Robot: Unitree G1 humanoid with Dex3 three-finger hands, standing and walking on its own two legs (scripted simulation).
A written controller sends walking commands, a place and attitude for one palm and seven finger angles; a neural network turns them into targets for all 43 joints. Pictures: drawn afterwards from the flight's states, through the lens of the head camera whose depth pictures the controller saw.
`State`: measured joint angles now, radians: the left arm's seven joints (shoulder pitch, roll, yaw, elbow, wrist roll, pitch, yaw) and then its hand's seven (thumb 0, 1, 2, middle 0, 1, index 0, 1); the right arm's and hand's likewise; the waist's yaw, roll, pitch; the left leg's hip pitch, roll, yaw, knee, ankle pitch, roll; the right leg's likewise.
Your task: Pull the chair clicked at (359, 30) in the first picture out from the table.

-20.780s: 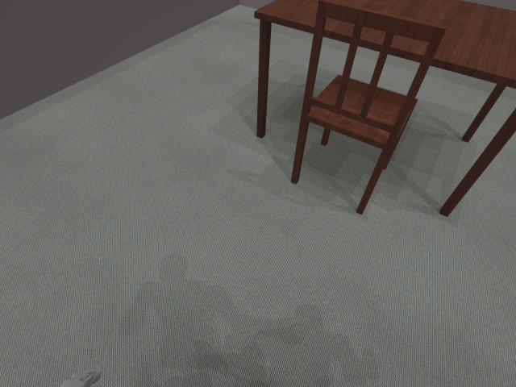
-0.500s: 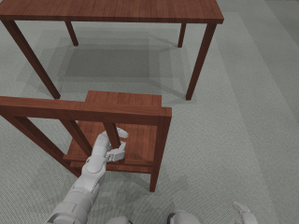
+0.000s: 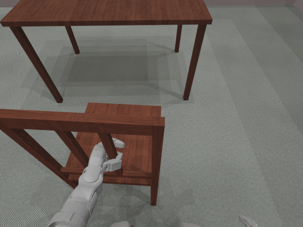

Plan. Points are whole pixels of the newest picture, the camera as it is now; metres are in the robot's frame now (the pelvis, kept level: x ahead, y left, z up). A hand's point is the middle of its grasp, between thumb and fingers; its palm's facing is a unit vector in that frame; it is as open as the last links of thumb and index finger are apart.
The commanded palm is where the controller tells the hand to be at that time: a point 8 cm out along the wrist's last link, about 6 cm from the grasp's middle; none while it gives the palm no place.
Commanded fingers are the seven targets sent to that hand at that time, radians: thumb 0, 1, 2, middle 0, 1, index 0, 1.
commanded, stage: stop walking, hand still on the chair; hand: left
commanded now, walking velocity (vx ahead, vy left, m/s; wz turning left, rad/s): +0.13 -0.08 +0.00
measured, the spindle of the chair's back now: (79, 153) +0.34 +0.24 -0.07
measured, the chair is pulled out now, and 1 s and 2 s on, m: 0.60 0.63 0.63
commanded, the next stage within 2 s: open the thumb and straighten the fingers in 0.76 s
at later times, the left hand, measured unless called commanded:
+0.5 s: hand (118, 171) +0.28 +0.10 -0.06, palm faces -0.03 -0.99 -0.16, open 5.6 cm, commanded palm +0.26 +0.16 -0.05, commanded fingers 0.00 0.90 0.90 -0.50 -1.45 -0.50 -1.45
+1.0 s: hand (117, 169) +0.28 +0.11 -0.06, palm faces -0.01 -0.99 -0.12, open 6.0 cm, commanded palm +0.25 +0.17 -0.04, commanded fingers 0.00 -0.07 0.43 -0.50 -1.45 -0.50 -1.45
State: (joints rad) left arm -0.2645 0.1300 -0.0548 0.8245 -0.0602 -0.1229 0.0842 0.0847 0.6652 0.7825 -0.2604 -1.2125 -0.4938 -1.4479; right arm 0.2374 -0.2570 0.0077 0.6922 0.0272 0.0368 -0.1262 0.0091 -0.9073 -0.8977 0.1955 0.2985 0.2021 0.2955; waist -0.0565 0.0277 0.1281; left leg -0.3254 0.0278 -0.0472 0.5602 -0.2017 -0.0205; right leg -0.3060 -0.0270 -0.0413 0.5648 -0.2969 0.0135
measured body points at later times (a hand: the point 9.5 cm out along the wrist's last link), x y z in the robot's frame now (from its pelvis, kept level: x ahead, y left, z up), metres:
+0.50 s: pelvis +0.03 -0.01 +0.01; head +0.03 -0.03 +0.46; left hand +0.27 +0.16 -0.05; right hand +0.15 -0.26 -0.11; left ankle +0.06 +0.13 -0.73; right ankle +0.06 -0.14 -0.73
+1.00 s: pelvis +0.05 -0.02 +0.00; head +0.06 -0.03 +0.45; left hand +0.28 +0.16 -0.05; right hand +0.19 -0.26 -0.10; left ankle +0.06 +0.13 -0.73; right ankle +0.06 -0.14 -0.73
